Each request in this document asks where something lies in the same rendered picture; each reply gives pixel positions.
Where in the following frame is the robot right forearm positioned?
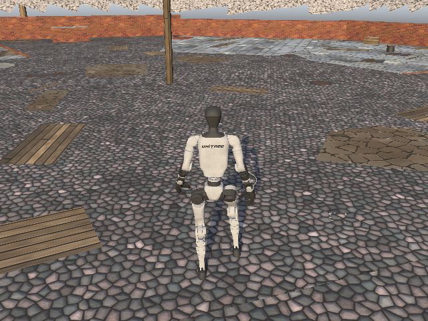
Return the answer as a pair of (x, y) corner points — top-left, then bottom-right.
(239, 162), (253, 192)

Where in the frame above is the left robot hand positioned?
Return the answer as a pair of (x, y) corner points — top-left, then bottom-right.
(175, 182), (191, 195)

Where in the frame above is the right robot upper arm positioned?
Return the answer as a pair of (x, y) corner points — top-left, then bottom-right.
(227, 134), (245, 173)

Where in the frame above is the right robot hand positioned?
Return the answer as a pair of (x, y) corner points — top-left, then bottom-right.
(240, 190), (255, 206)

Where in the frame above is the robot left foot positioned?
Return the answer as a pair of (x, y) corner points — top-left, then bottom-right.
(198, 263), (207, 280)

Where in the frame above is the robot torso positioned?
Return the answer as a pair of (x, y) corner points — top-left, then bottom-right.
(198, 132), (229, 201)

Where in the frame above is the robot left forearm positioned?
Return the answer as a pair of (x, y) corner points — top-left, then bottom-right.
(176, 162), (188, 185)

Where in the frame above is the left robot upper arm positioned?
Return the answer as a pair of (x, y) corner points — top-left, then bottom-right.
(181, 135), (199, 171)

